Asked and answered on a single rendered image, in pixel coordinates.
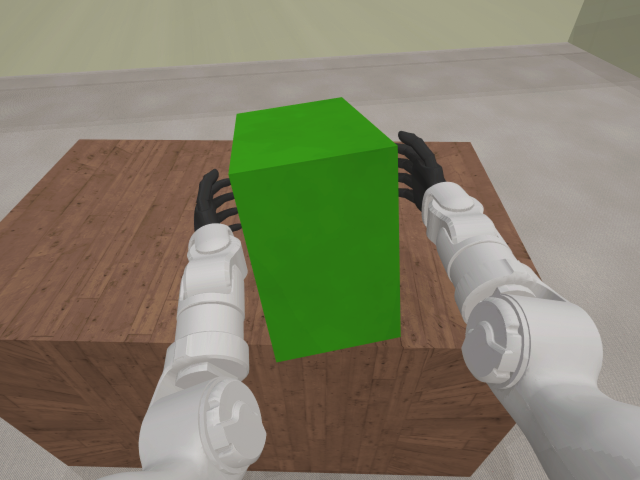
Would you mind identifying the carton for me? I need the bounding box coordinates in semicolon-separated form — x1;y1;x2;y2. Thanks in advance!
228;97;401;362

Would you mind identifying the robot right forearm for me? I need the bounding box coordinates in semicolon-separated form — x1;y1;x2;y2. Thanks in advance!
422;182;603;371

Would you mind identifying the robot left forearm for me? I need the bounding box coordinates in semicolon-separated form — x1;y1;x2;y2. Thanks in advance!
139;223;249;461

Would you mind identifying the pedestal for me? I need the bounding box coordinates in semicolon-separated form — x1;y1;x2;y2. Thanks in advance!
0;139;542;477

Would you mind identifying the robot right upper arm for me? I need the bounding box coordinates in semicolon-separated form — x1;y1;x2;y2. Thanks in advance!
462;293;640;480

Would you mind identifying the robot left upper arm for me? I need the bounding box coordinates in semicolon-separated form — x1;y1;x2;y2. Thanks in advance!
97;377;266;480

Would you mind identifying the right robot hand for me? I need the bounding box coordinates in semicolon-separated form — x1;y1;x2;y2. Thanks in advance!
395;131;446;212

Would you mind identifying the left robot hand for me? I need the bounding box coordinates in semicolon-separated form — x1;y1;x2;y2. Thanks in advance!
194;169;242;232

